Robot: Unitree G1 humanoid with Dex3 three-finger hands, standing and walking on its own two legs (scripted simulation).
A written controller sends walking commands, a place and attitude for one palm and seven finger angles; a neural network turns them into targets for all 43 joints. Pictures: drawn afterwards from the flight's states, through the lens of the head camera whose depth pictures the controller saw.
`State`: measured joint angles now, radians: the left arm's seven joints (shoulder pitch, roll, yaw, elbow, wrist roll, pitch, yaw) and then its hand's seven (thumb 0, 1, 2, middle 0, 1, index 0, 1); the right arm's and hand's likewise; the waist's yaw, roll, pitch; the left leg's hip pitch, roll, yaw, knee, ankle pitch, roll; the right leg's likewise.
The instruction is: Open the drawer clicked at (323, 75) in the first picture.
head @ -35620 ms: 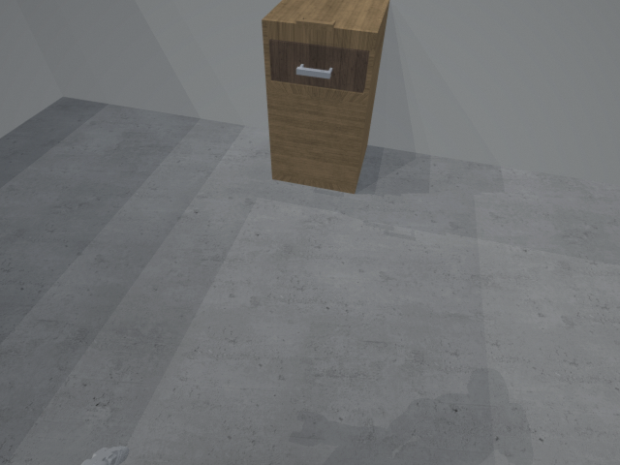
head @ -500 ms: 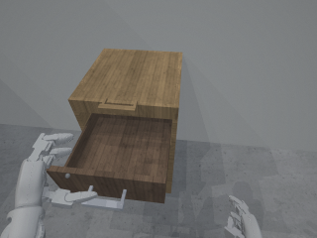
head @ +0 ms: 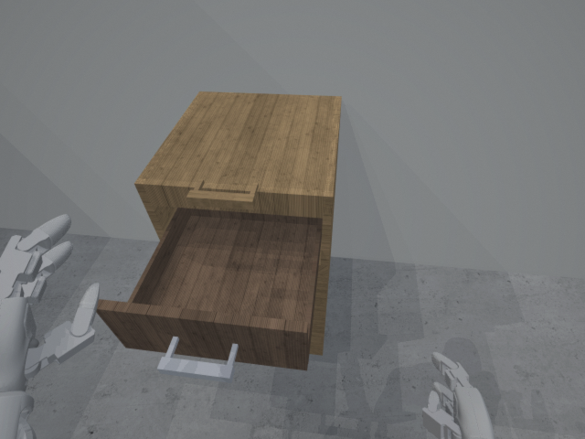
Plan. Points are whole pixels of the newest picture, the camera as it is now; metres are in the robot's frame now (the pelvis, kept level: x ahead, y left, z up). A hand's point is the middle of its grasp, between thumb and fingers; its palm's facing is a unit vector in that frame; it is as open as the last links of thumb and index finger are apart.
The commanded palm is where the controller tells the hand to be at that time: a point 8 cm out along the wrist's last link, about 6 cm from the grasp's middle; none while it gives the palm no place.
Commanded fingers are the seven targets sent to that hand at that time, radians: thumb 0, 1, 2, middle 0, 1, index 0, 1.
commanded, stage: draw the hand back to the body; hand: left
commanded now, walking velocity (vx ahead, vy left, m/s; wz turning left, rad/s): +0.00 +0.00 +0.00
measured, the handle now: (200, 357) +0.29 +0.22 -0.16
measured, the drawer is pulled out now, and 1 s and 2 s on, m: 0.27 0.27 0.27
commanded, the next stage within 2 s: step back with the hand held close in 0.20 s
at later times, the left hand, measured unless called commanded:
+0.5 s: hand (84, 328) +0.18 +0.24 +0.15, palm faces +0.37 -0.82 -0.44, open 7.4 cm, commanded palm +0.10 +0.29 +0.17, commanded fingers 0.00 0.90 0.90 -0.20 -0.30 -0.20 -0.30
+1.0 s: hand (42, 407) +0.11 +0.24 +0.15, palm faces +0.40 -0.82 -0.41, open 7.4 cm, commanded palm +0.04 +0.28 +0.17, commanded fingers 0.00 0.90 0.90 -0.20 -0.30 -0.20 -0.30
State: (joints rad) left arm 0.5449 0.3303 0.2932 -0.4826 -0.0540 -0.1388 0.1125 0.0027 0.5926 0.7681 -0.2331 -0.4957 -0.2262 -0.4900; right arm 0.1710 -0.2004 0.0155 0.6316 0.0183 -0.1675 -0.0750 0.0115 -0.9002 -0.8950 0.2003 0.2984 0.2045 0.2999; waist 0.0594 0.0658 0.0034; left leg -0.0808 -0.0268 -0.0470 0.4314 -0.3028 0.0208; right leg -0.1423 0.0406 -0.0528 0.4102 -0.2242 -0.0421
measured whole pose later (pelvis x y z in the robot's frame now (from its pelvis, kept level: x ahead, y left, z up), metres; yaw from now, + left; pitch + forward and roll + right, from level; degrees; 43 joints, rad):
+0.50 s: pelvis -0.01 +0.00 +0.00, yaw +2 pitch +1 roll -2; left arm 0.58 0.34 0.33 -0.56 -0.03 -0.19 0.13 0.01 0.89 0.90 -0.21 -0.30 -0.20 -0.30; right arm 0.16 -0.22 0.00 0.59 0.00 -0.10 -0.07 0.01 -0.90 -0.89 0.20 0.30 0.21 0.30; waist -0.02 0.04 0.04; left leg -0.24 -0.03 -0.09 0.54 -0.32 0.02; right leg -0.25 0.04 -0.10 0.44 -0.21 -0.05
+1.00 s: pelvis -0.08 +0.00 -0.02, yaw +2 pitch +1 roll -1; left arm 0.63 0.35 0.33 -0.61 -0.02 -0.18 0.17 0.01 0.89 0.90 -0.21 -0.30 -0.21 -0.30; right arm 0.18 -0.18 0.02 0.57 -0.02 -0.08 -0.08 0.01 -0.90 -0.89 0.20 0.30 0.21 0.30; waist -0.01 0.00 -0.02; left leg -0.40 -0.04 -0.08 0.69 -0.38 0.01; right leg -0.40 0.03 -0.09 0.54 -0.17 -0.06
